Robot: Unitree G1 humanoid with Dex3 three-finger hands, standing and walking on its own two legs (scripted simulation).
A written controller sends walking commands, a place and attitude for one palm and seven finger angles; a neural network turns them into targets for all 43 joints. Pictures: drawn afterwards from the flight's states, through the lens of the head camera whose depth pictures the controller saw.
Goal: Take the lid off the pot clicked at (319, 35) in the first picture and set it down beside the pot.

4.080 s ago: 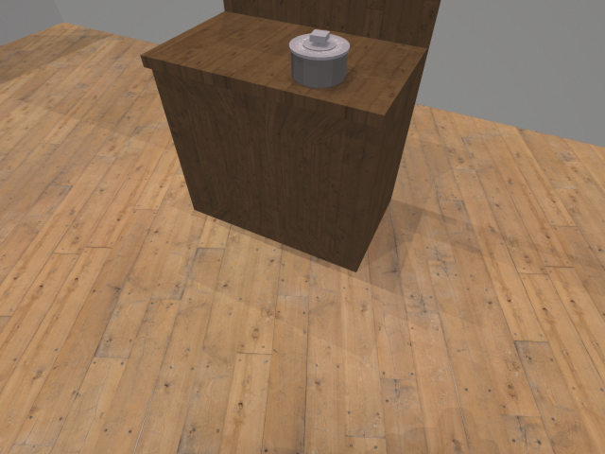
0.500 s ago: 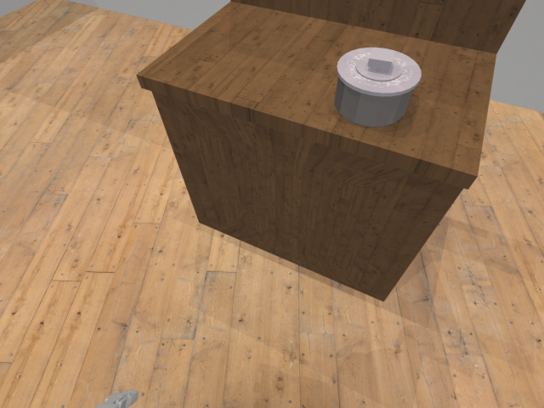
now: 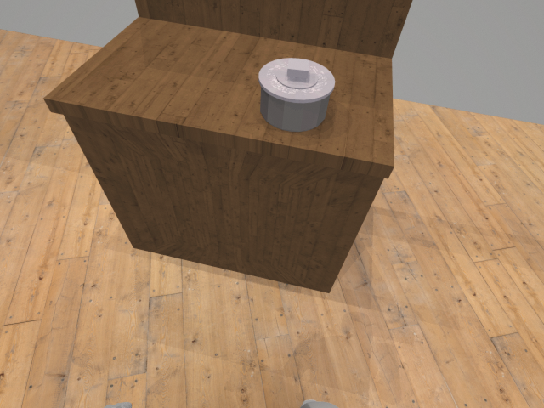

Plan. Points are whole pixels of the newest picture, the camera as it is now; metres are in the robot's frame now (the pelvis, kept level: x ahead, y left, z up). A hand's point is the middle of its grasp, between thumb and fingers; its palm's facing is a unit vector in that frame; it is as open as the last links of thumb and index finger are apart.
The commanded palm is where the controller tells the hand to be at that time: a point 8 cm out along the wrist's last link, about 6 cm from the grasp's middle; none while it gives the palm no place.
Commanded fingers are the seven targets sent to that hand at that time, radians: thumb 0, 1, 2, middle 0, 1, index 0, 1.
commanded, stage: turn to face it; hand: left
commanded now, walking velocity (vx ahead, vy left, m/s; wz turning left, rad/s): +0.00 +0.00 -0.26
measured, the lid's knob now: (298, 68) +0.77 -0.01 +0.09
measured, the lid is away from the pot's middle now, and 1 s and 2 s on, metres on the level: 0.00 0.00 0.00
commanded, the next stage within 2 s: take the last steps up to it in 0.06 s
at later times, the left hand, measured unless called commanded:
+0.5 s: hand out of the picture +0.06 +0.12 -0.16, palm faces -0.06 -0.98 -0.19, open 7.4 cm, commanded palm none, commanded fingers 0.00 0.90 0.90 -0.20 -0.30 -0.20 -0.30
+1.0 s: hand (207, 315) +0.30 +0.13 -0.16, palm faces -0.09 -0.98 -0.19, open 7.4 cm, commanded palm none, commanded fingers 0.00 0.90 0.90 -0.20 -0.30 -0.20 -0.30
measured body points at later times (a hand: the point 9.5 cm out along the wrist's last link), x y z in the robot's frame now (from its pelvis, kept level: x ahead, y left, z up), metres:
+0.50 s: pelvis +0.05 -0.05 +0.01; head +0.07 -0.06 +0.46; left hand +0.06 +0.17 -0.14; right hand +0.04 -0.30 -0.15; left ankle +0.09 +0.09 -0.68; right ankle -0.02 -0.12 -0.73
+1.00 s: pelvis +0.21 -0.04 +0.01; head +0.22 -0.04 +0.46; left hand +0.30 +0.19 -0.14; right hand +0.18 -0.27 -0.15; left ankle +0.20 +0.06 -0.73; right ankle +0.25 -0.18 -0.69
